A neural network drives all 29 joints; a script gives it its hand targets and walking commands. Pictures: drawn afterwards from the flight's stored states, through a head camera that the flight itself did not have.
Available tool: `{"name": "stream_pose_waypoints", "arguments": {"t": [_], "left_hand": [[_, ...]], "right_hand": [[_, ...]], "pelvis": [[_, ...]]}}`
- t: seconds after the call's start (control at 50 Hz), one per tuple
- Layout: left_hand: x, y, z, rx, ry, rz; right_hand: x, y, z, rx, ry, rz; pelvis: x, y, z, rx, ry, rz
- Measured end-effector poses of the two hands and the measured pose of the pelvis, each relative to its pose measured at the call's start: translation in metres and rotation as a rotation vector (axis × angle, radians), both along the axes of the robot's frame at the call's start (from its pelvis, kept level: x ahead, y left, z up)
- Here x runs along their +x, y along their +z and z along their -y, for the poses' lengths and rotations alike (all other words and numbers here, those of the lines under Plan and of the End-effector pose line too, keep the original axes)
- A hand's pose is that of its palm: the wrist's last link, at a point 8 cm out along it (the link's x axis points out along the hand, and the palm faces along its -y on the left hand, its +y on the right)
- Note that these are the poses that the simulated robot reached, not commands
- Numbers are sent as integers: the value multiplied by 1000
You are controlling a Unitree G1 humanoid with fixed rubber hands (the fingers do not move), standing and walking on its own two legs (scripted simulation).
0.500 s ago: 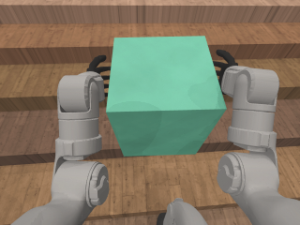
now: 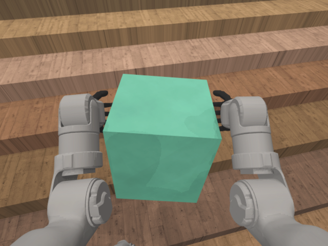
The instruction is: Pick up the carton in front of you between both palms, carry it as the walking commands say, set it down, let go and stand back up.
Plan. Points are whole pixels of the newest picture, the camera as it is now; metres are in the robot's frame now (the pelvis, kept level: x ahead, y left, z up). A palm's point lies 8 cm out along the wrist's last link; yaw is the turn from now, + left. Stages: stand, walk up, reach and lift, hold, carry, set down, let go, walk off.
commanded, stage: carry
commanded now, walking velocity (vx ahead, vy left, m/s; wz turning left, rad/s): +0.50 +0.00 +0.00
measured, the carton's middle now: (160, 140) +0.37 -0.04 +0.07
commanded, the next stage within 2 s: none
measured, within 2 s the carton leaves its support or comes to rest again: neither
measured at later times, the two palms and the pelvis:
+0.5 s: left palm (76, 4) +0.67 +0.14 +0.29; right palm out of the picture +0.72 -0.16 +0.30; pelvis +0.31 -0.05 +0.14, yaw +0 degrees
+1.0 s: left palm out of the picture +1.02 +0.13 +0.43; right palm out of the picture +0.98 -0.16 +0.42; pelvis +0.62 +0.03 +0.28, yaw +0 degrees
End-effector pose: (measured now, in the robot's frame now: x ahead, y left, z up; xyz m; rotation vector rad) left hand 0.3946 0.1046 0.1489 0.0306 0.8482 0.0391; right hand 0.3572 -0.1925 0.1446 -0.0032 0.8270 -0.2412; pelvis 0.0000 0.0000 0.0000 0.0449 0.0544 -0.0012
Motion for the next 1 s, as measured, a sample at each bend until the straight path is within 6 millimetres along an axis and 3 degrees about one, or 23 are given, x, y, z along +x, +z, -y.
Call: {"name": "stream_pose_waypoints", "arguments": {"t": [0.06, 0.12, 0.28, 0.36, 0.44, 0.5, 0.56, 0.64, 0.72, 0.82, 0.88, 0.94, 1.0], "left_hand": [[27, 4, 4, -9, -14, -38], [59, 23, 1, -18, -11, -3], [163, 84, -9, -58, 39, 168], [219, 104, -14, -31, 77, 177], [258, 121, -26, 35, 147, 134], [277, 140, -36, 62, 180, 104], [308, 174, -42, 50, 202, 122], [362, 224, -46, 47, 209, 183], [422, 256, -50, 63, 185, 183], [513, 267, -47, 48, 103, 119], [566, 264, -36, 2, 23, 71], [598, 265, -29, -27, 2, 24], [628, 281, -27, -30, -4, 26]], "right_hand": [[17, 4, 3, 7, -26, -36], [52, 24, 0, 8, -34, -1], [177, 101, -7, -23, 16, 169], [253, 123, -12, -8, 65, 175], [326, 137, -25, 30, 155, 132], [362, 154, -37, 73, 178, 103], [395, 187, -43, 77, 181, 121], [446, 233, -47, 83, 181, 182], [500, 261, -50, 88, 163, 183], [560, 270, -44, 35, 101, 117], [580, 265, -35, -10, 38, 64], [594, 264, -30, -27, 4, 12], [621, 280, -29, -15, -13, 15]], "pelvis": [[27, 28, -5, -13, -9, 7], [56, 48, -7, -33, -16, 5], [163, 74, 14, -65, -1, -2], [229, 84, 31, -96, -4, -27], [281, 108, 48, -113, -2, -18], [309, 136, 48, -115, 0, -6], [342, 162, 49, -91, 10, 1], [391, 182, 40, -67, 14, -8], [451, 195, 21, -42, 2, -7], [533, 211, -8, 9, 10, -30], [566, 228, -24, 9, 9, -15], [593, 255, -27, 8, 5, 0], [622, 279, -30, -7, -6, 6]]}}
